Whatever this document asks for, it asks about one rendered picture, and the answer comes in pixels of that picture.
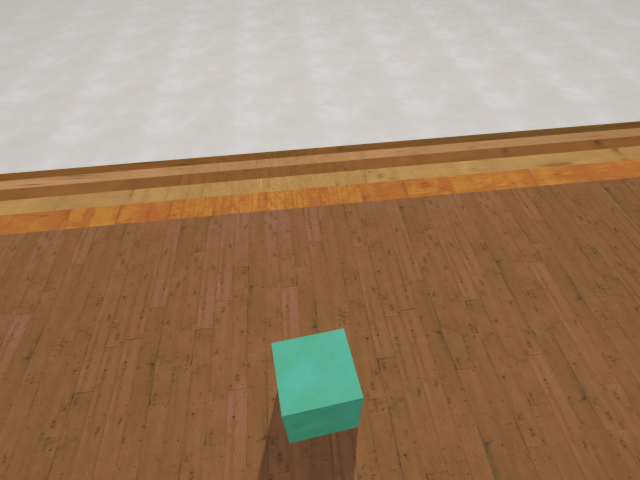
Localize carton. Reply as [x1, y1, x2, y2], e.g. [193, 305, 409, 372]
[271, 328, 363, 443]

